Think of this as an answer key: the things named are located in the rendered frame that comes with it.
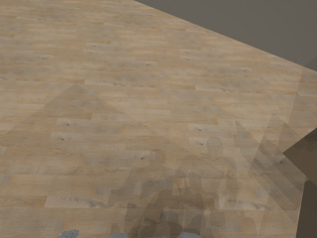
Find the cupboard door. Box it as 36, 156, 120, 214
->
283, 128, 317, 186

